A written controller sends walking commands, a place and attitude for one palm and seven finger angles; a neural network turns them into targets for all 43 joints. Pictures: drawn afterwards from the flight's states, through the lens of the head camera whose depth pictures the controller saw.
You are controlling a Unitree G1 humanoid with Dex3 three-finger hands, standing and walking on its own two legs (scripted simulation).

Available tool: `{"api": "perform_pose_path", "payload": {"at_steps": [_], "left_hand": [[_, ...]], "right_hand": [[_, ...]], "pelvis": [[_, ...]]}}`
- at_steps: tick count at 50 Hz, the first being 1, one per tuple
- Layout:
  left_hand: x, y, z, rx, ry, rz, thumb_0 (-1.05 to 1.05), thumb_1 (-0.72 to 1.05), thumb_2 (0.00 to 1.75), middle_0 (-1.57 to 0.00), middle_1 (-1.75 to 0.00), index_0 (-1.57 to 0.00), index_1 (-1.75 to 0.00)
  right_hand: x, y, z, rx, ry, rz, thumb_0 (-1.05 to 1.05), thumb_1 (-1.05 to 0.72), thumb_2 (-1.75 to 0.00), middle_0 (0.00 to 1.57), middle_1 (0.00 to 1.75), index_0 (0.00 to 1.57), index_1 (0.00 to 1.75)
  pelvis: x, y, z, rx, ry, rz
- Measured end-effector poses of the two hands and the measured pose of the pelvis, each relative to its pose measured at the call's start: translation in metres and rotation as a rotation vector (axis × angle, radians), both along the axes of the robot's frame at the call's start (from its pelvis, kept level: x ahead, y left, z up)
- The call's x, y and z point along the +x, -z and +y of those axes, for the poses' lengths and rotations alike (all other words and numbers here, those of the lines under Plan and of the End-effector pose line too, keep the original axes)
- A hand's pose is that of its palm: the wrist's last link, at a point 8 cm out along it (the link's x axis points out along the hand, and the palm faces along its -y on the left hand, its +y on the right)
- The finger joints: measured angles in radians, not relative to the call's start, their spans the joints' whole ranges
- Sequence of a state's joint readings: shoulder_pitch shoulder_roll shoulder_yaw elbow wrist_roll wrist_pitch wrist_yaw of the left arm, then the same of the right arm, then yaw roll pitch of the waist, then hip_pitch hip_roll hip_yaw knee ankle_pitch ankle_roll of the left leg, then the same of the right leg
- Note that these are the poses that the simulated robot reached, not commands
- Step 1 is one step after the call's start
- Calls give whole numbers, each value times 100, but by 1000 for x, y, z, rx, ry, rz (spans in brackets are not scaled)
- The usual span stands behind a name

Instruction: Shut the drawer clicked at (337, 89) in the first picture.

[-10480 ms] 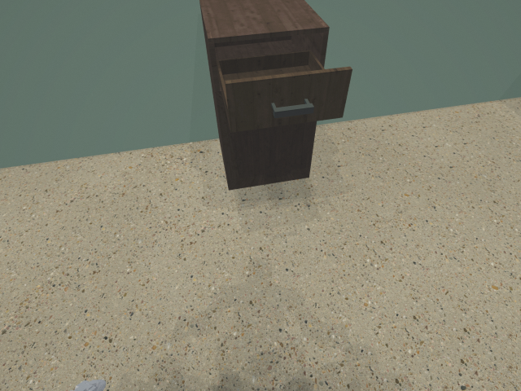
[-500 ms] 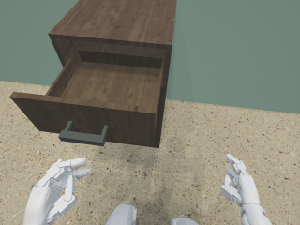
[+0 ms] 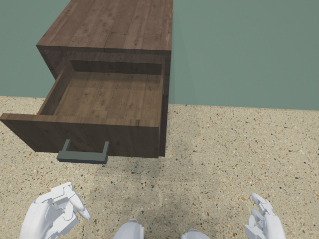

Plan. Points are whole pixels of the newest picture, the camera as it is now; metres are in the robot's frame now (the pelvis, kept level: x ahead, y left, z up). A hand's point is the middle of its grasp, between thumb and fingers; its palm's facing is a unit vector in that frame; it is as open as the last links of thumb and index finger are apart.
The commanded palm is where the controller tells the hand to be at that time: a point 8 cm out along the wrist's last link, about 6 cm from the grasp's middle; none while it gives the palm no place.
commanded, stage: raise the hand and make a fist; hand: left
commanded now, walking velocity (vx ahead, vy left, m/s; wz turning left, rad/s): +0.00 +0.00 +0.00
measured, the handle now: (85, 150) +0.34 +0.23 -0.02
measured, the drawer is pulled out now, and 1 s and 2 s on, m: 0.29 0.29 0.29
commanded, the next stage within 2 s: bring the fist close to the handle in 0.86 s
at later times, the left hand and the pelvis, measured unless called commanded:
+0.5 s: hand (64, 218) +0.16 +0.19 +0.08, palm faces +0.00 -1.00 -0.03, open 3.2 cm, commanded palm +0.12 +0.24 +0.09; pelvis +0.01 +0.03 +0.01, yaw +1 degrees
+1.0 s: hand (67, 216) +0.16 +0.18 +0.08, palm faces +0.01 -1.00 -0.05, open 3.2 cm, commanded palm +0.13 +0.24 +0.08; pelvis +0.00 +0.02 +0.00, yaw +0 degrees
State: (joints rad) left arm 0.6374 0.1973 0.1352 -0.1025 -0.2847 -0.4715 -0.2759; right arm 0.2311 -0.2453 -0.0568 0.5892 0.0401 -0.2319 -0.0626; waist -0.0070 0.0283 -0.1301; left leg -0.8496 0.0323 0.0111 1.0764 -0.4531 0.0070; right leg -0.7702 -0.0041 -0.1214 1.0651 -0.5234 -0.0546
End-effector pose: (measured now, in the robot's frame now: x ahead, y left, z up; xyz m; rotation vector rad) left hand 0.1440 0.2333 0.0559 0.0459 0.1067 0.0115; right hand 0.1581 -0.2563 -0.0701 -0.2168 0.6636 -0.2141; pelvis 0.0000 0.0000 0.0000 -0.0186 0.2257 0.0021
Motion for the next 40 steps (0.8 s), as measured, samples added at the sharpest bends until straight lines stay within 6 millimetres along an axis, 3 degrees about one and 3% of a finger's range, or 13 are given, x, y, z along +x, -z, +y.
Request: {"api": "perform_pose_path", "payload": {"at_steps": [10, 19, 40], "left_hand": [[0, -11, 9, -20, -5, -35, 1, 90, 90, -126, -146, -127, -145], [-3, -24, 8, -25, 6, -30, 1, 90, 90, -137, -157, -137, -157], [-10, -29, 7, -7, 6, -29, 1, 90, 90, -139, -160, -140, -160]], "right_hand": [[47, -26, 44, 41, -103, -129, 2, -91, -90, 20, 30, 20, 30], [56, -36, 74, 81, -165, -157, 2, -90, -90, 20, 30, 20, 30], [27, -24, 55, 57, -101, -87, 2, -90, -90, 20, 30, 20, 30]], "pelvis": [[3, -3, 12, -19, -12, -17], [6, -8, 21, -29, -18, -35], [4, -5, 24, -28, -11, -33]]}}
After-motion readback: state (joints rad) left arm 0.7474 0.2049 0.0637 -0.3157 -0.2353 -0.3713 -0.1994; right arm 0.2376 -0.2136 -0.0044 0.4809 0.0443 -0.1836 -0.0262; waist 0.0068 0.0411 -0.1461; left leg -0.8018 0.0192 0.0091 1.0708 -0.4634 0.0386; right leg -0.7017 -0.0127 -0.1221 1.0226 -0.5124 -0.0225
